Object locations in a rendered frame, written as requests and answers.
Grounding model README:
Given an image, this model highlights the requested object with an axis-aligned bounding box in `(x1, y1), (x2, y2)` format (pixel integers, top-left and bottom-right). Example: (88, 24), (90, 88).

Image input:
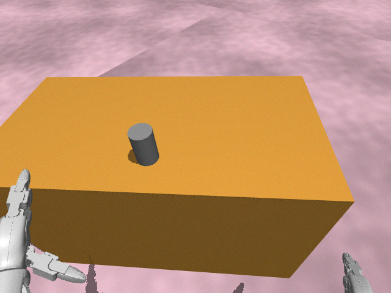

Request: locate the left robot arm
(0, 268), (31, 293)

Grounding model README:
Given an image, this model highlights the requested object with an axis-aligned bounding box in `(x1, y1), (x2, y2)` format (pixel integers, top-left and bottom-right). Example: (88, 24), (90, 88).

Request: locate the left robot hand
(0, 169), (86, 283)

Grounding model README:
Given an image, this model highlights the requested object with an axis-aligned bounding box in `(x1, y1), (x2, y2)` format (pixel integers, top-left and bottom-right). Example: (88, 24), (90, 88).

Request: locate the can
(127, 123), (159, 166)

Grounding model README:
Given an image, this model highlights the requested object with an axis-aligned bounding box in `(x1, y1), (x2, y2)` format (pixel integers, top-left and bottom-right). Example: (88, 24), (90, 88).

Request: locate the right robot hand
(342, 253), (373, 293)

